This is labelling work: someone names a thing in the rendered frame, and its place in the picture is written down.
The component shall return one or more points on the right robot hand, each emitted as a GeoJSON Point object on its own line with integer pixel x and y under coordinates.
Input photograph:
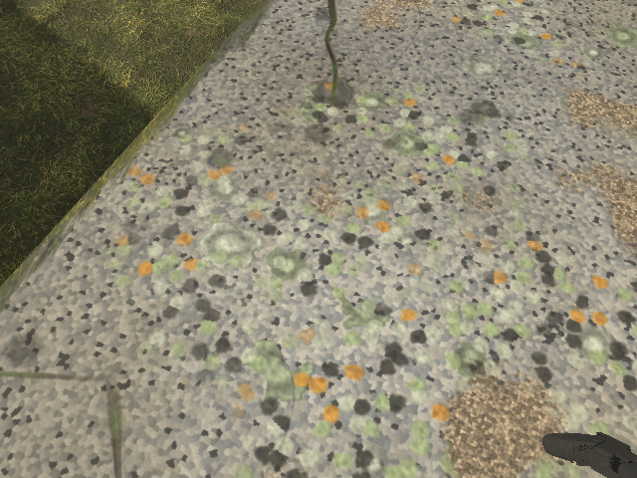
{"type": "Point", "coordinates": [603, 453]}

